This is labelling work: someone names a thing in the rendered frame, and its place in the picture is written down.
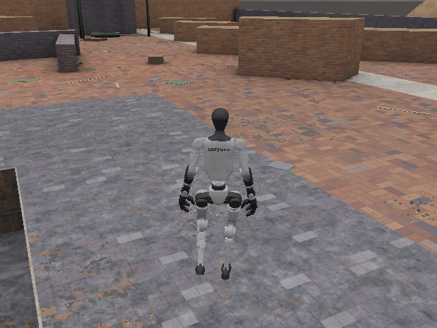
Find robot right forearm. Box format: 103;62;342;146
243;167;256;200

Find robot left hand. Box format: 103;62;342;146
179;195;195;212

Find robot right hand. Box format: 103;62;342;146
241;198;257;217

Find humanoid robot torso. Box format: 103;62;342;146
203;135;236;205

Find humanoid robot head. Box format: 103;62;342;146
208;108;231;141

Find robot left forearm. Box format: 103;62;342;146
180;165;194;197

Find left robot upper arm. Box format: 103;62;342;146
187;137;205;176

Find right robot upper arm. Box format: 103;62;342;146
234;138;250;177

